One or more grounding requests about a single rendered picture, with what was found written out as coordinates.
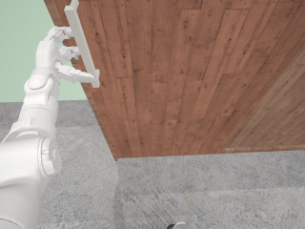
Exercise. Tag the wardrobe door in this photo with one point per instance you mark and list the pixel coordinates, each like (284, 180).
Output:
(279, 117)
(179, 77)

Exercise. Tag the left robot forearm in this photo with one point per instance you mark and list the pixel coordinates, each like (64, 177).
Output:
(39, 112)

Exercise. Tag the robot left hand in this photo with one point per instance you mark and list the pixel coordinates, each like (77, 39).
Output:
(48, 56)

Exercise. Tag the left robot upper arm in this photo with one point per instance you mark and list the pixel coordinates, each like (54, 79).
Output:
(26, 167)

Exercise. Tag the handle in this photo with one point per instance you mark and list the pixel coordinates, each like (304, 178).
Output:
(81, 42)

